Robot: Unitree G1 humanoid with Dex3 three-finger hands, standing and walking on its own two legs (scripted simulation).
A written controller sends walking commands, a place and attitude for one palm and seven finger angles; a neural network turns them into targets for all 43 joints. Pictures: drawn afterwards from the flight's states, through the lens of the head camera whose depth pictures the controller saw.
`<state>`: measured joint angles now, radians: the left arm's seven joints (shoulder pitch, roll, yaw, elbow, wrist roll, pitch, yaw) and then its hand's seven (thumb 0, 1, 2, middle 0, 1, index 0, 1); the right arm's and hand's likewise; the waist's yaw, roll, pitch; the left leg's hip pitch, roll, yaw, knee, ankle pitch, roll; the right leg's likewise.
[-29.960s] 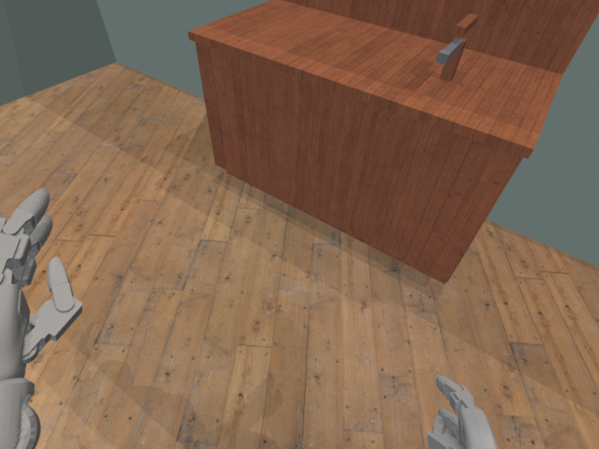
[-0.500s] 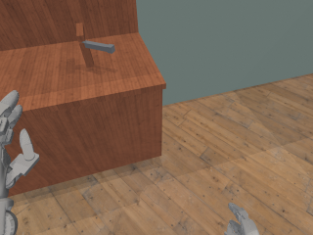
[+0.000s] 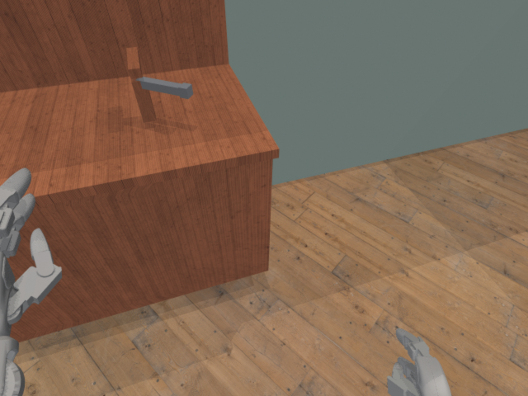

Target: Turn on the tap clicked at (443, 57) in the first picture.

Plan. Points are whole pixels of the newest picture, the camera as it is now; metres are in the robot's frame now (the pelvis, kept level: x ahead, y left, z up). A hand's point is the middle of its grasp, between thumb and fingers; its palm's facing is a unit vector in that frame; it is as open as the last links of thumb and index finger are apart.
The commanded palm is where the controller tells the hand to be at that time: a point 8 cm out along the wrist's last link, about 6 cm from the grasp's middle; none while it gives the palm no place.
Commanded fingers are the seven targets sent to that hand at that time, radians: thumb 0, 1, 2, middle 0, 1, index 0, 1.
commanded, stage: take the last steps up to it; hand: left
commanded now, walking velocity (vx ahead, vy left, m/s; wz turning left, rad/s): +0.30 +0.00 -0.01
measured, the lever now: (185, 90) +0.79 +0.26 +0.08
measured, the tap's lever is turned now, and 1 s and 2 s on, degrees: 53 53 53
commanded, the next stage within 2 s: come to a stop and stand still in 1.00 s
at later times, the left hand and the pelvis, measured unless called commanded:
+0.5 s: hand (102, 208) +0.30 +0.24 +0.17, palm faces +0.40 -0.83 -0.40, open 7.4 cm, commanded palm +0.25 +0.28 +0.18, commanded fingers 0.00 0.90 0.90 -0.20 -0.30 -0.20 -0.30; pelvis +0.09 +0.00 +0.00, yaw +0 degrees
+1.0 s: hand (140, 153) +0.43 +0.23 +0.16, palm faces +0.48 -0.81 -0.35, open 7.4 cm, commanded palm +0.37 +0.26 +0.18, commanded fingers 0.00 0.90 0.90 -0.20 -0.30 -0.20 -0.30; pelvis +0.21 -0.02 +0.00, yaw +1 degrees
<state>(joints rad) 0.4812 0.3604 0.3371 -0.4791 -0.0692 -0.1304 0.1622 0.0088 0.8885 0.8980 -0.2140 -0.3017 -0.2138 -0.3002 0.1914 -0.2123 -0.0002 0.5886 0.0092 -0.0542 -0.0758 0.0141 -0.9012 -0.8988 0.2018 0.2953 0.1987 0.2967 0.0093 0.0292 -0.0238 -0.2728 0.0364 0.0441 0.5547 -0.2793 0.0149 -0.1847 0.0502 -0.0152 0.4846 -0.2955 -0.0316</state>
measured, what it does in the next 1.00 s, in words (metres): walks ahead: left foot, then right foot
